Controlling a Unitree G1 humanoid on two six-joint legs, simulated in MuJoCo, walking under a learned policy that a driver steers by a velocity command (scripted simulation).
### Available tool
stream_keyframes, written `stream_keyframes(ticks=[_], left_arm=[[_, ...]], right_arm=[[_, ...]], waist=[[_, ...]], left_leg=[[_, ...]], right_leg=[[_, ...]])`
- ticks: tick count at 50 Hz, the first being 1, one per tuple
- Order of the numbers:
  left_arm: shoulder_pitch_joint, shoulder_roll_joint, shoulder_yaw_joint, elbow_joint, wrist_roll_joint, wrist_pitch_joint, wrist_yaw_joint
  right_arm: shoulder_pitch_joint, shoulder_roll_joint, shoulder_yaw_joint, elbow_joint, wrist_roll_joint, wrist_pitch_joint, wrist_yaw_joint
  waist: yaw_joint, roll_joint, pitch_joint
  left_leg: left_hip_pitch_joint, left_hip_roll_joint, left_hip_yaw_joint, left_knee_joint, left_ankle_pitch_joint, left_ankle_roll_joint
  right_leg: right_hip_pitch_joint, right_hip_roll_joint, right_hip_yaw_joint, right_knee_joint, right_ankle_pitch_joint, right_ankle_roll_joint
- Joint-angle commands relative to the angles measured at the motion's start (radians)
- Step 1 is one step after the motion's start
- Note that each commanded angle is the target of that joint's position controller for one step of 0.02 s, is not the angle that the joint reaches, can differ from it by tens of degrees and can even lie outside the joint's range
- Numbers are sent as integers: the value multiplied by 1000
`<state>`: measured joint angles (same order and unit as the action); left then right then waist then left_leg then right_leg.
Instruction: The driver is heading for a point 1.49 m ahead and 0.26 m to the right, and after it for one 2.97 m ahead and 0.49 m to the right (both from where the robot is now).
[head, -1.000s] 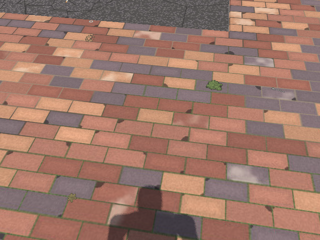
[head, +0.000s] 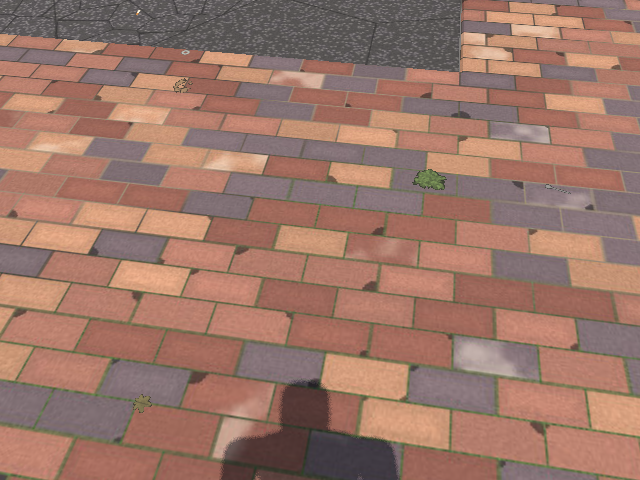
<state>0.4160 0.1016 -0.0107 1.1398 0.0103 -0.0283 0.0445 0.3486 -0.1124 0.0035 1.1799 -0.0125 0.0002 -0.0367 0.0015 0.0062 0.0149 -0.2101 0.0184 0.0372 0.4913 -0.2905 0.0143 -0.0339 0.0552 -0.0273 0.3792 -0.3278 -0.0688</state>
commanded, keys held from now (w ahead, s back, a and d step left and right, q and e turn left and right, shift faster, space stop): w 0.44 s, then w+e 0.56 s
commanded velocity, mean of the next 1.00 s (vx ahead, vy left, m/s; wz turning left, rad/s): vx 0.42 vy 0.00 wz -0.21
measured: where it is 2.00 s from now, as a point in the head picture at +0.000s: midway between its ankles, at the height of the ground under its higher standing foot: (382, 313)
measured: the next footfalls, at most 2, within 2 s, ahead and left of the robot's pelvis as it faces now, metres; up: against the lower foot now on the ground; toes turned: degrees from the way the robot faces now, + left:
left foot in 0.26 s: +0.19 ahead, +0.14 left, +0.00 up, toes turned +5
right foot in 0.80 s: +0.51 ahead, -0.02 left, +0.00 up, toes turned -14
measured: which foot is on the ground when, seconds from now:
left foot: up 0.00-0.24, down 0.26-0.82, up 0.84-1.00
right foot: down 0.00-0.28, up 0.30-0.78, down 0.80-1.00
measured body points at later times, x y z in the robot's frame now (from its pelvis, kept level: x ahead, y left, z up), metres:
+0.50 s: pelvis +0.18 +0.08 +0.01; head +0.20 +0.09 +0.46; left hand +0.24 +0.31 -0.15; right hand +0.13 -0.15 -0.14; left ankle +0.15 +0.14 -0.74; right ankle +0.19 -0.05 -0.66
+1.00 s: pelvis +0.46 +0.02 +0.00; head +0.49 +0.01 +0.45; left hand +0.55 +0.27 -0.14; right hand +0.51 -0.24 -0.13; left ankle +0.49 +0.18 -0.65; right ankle +0.47 -0.01 -0.74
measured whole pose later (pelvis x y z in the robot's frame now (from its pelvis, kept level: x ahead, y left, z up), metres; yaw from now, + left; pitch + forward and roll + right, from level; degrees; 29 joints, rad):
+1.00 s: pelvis +0.46 +0.02 +0.00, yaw -16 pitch +0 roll +0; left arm 0.30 0.23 0.08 0.99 0.00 -0.06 -0.01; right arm 0.18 -0.20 -0.04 0.87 -0.04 -0.08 0.00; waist 0.02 0.01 0.07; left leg -0.53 0.10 -0.02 1.17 -0.29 0.02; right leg -0.20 0.16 -0.04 0.37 -0.17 -0.17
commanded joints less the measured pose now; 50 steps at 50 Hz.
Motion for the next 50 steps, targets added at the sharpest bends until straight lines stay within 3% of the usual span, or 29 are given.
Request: stream_keyframes(ticks=[1, 2, 4, 7, 10, 12, 13, 14, 15, 16, 17, 18, 20, 23, 28, 33, 36, 38, 39, 40, 41, 42, 43, 44, 45, 47, 50], left_arm=[[184, 150, 43, 17, 1, 11, -4], [204, 144, 46, 21, 6, 7, -6], [221, 147, 51, 23, 21, -10, -8], [186, 155, 54, 6, 18, -37, -11], [145, 176, 58, -9, 14, -52, -13], [87, 187, 59, -24, 2, -58, -20], [93, 180, 54, -24, 5, -64, -26], [82, 154, 43, -39, 5, -70, -33], [129, 75, 28, -82, -6, -70, -40], [70, 123, 42, -98, 22, -64, -48], [15, 119, 43, -120, 21, -63, -58], [-13, 110, 42, -125, 16, -68, -64], [11, 101, 49, -117, 22, -55, -68], [-16, 107, 59, -129, 21, -28, -75], [-251, 101, 60, -207, 11, -16, -85], [-418, 81, 46, -276, 9, -22, -92], [-393, 109, 59, -283, 13, -26, -87], [-247, 140, 78, -245, 16, -30, -77], [-133, 163, 93, -208, 18, -33, -74], [-19, 199, 113, -176, 31, -36, -70], [49, 287, 139, -174, 37, -33, -63], [22, 337, 150, -187, 27, -20, -68], [-34, 312, 144, -189, 8, -15, -67], [-91, 269, 132, -199, 3, -17, -63], [-127, 226, 120, -201, 5, -22, -62], [-144, 196, 105, -206, -5, -38, -51], [-83, 237, 108, -196, -15, -59, -45]], right_arm=[[-51, -53, -12, -74, -24, -7, 16], [-93, -52, -14, -104, -26, -15, 22], [-134, -73, -25, -148, -23, -35, 34], [-164, -91, -40, -192, -10, -63, 50], [-164, -90, -51, -223, -1, -63, 62], [-19, -82, -61, -183, 8, -66, 60], [114, -114, -81, -132, 10, -69, 52], [270, -189, -106, -100, -7, -78, 38], [377, -293, -126, -88, -18, -75, 37], [268, -240, -108, -95, -8, -60, 38], [135, -211, -97, -136, -7, -61, 41], [63, -184, -86, -156, -5, -69, 46], [36, -133, -64, -154, -2, -86, 43], [115, -132, -53, -123, -1, -106, 31], [197, -124, -42, -107, -11, -114, 24], [215, -129, -36, -102, -5, -125, 10], [207, -166, -43, -99, -4, -126, -3], [181, -199, -54, -106, -10, -115, -14], [166, -214, -60, -116, -10, -107, -12], [141, -227, -65, -133, -5, -103, -4], [131, -175, -58, -177, -7, -106, 8], [156, -130, -55, -239, 21, -110, 27], [26, -181, -61, -270, 6, -120, 31], [-27, -191, -62, -297, 9, -132, 35], [-25, -181, -64, -290, 6, -133, 33], [-2, -154, -61, -292, -27, -94, 34], [-52, -152, -63, -326, -37, -55, 44]], waist=[[64, -142, 250], [77, -144, 284], [71, -106, 284], [44, -73, 223], [11, -108, 183], [-72, -91, 140], [-120, -38, 74], [-189, 81, -15], [-174, 320, -100], [-106, 180, -15], [-57, 84, 77], [-32, 13, 111], [21, 13, 94], [35, 39, 94], [-7, 48, 137], [-30, 65, 151], [-1, 80, 105], [66, 110, 11], [110, 117, -53], [173, 100, -101], [178, -36, -186], [103, -209, -271], [97, -45, -161], [71, -3, -70], [23, 77, -10], [-30, 62, 6], [-35, 11, 18]], left_leg=[[-274, -22, 70, 170, -170, 35], [-341, 9, 56, 247, -167, 41], [-483, 48, 15, 356, -178, 51], [-475, 55, 9, 305, -114, 53], [-304, 19, 47, 199, -48, 60], [-2, -47, 104, 81, 61, 71], [189, -82, 113, 42, 58, 77], [370, 70, -81, -54, -82, 112], [460, 362, -619, -294, -333, 218], [321, 364, -723, -363, -453, 224], [210, 354, -608, -352, -423, 210], [126, 313, -488, -365, -253, 197], [68, 222, -306, -374, -33, 155], [104, 205, -188, -373, 188, 162], [167, 191, -37, -389, 391, 135], [196, 189, 90, -371, 586, 112], [294, 208, 142, -241, 953, 95], [333, 223, 170, -11, 1182, 89], [312, 226, 169, 161, 1152, 92], [194, 205, 181, 392, 971, 85], [-35, 126, 183, 742, 374, 68], [-403, -90, 34, 1042, -242, 33], [-524, -3, -85, 1016, -126, 54], [-518, 34, -79, 935, -32, 56], [-461, 66, -78, 847, 4, 47], [-347, 95, -82, 737, 1, 13], [-362, 97, -49, 624, 31, -29]], right_leg=[[-116, -299, 364, -267, -466, -150], [-113, -345, 414, -292, -448, -182], [-13, -379, 429, -292, -299, -213], [60, -346, 329, -262, -62, -188], [-21, -307, 225, -210, 96, -154], [-176, -255, 133, -83, 267, -111], [-240, -204, 79, 82, 393, -87], [-361, -127, -10, 368, 341, -46], [-562, 18, -76, 748, -147, -4], [-619, -45, 60, 880, -146, -33], [-644, -98, 62, 905, -42, -47], [-613, -131, 65, 860, 41, -47], [-530, -157, 53, 782, 90, -31], [-562, -147, 17, 736, 120, -12], [-706, -123, 2, 588, 242, -5], [-598, -80, -91, 304, 330, -30], [-499, -22, -144, 238, 267, -80], [-358, 37, -166, 238, 174, -126], [-236, 57, -156, 196, 160, -151], [-61, 33, -93, 109, 154, -185], [137, -213, 227, 101, 111, -255], [346, -416, 790, -62, 110, -427], [269, -374, 683, -117, 54, -368], [140, -354, 570, -143, 116, -323], [20, -313, 482, -163, 242, -281], [-116, -235, 354, -174, 394, -241], [-150, -182, 284, -183, 505, -225]])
